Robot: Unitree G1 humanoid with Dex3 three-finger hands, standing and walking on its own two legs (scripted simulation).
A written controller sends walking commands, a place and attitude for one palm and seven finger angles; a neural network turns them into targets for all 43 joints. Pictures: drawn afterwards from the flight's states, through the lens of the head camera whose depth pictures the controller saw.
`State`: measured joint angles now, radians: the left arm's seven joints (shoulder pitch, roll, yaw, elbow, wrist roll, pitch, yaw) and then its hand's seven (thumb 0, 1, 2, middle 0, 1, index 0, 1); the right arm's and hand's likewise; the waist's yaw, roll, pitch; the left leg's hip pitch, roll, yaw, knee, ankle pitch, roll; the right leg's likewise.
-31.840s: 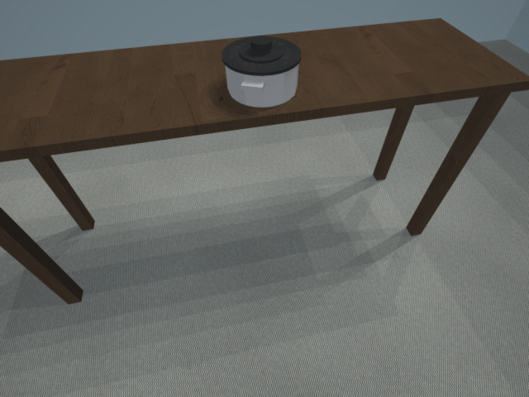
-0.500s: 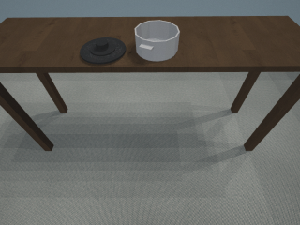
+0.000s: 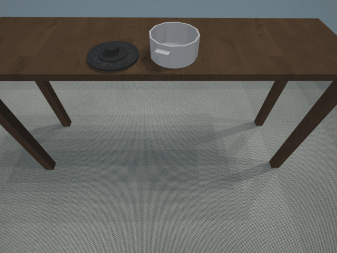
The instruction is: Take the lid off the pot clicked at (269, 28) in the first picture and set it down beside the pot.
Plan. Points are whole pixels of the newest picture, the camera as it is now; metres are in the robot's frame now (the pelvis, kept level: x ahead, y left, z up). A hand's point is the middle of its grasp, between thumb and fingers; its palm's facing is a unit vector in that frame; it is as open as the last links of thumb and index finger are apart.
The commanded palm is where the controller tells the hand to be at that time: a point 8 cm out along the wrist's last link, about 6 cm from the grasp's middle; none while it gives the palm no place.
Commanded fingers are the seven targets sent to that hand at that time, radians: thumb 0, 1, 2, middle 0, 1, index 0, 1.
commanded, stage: let the arm hang, fingers relaxed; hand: left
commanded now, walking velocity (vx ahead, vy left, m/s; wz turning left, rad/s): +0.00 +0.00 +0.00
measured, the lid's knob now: (111, 48) +0.79 +0.24 +0.05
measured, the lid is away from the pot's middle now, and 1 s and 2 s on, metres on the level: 0.24 0.24 0.24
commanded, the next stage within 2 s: look to check the result in 1.00 s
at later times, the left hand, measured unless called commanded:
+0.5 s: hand out of the picture +0.02 +0.17 -0.18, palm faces +0.02 -0.98 -0.21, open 7.3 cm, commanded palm none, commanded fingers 0.00 0.90 0.90 -0.20 -0.30 -0.20 -0.30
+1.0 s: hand out of the picture +0.02 +0.18 -0.18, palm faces +0.02 -0.98 -0.22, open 7.3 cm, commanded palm none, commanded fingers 0.00 0.90 0.90 -0.20 -0.30 -0.20 -0.30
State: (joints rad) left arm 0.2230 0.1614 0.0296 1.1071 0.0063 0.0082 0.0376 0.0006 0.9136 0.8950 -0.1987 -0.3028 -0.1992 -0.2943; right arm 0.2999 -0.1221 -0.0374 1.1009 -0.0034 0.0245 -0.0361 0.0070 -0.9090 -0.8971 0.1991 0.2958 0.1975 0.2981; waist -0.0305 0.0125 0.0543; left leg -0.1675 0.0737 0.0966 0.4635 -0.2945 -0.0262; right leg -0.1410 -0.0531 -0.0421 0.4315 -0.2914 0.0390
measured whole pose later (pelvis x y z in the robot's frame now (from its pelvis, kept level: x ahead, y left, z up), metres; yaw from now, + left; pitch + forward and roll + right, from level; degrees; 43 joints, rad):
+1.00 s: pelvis +0.01 +0.00 +0.00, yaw +0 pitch +0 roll +0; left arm 0.24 0.15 0.03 1.13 0.01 0.00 0.04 0.01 0.92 0.89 -0.20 -0.30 -0.20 -0.29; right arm 0.29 -0.12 -0.04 1.12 0.00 0.02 -0.04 0.01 -0.91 -0.90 0.20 0.30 0.20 0.30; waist -0.03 0.01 0.04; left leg -0.14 0.08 0.10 0.44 -0.29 -0.03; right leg -0.12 -0.05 -0.04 0.41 -0.29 0.04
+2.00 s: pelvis +0.00 +0.00 +0.00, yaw -1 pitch +0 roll +0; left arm 0.25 0.14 0.03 1.14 0.01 0.00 0.04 0.01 0.92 0.89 -0.20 -0.30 -0.20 -0.29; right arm 0.29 -0.12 -0.04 1.12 0.00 0.02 -0.04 0.01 -0.91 -0.90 0.20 0.30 0.20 0.30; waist -0.03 0.01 0.05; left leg -0.14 0.07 0.11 0.43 -0.28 -0.03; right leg -0.12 -0.05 -0.03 0.41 -0.28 0.04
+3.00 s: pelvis +0.00 -0.01 +0.00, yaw +0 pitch +0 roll +0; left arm 0.25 0.14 0.03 1.14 0.01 -0.01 0.04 0.01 0.93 0.89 -0.20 -0.30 -0.20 -0.29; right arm 0.28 -0.12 -0.03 1.13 0.00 0.02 -0.04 0.01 -0.91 -0.90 0.20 0.30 0.20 0.30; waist -0.02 0.02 0.05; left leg -0.14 0.08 0.09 0.42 -0.27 -0.04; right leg -0.12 -0.04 -0.05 0.40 -0.27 0.03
